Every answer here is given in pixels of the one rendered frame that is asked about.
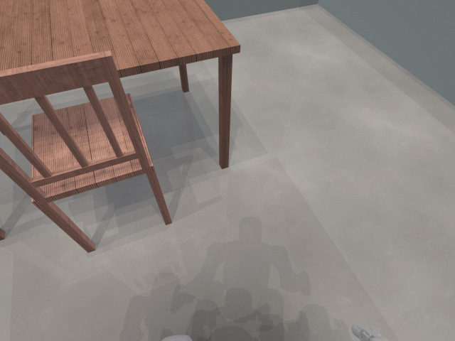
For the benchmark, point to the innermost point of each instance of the table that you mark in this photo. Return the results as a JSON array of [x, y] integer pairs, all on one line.
[[142, 35]]

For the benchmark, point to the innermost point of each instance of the chair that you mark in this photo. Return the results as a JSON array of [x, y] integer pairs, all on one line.
[[77, 148]]

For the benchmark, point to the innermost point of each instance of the robot right hand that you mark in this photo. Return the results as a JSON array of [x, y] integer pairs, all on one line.
[[366, 334]]

